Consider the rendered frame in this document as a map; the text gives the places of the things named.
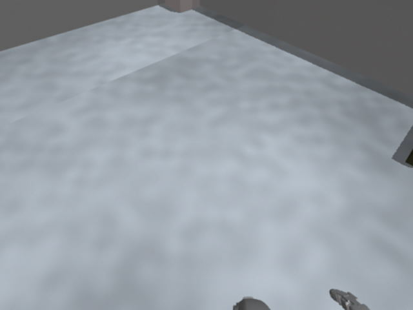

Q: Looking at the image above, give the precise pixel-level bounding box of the right robot hand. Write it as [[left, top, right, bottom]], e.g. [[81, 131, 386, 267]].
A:
[[329, 289, 370, 310]]

